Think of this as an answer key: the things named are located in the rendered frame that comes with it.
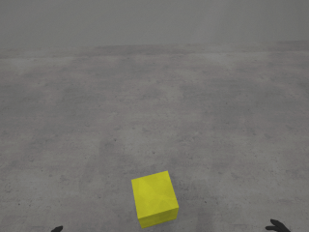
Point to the robot right hand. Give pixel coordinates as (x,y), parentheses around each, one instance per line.
(279,226)

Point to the carton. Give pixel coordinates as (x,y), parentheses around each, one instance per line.
(155,199)

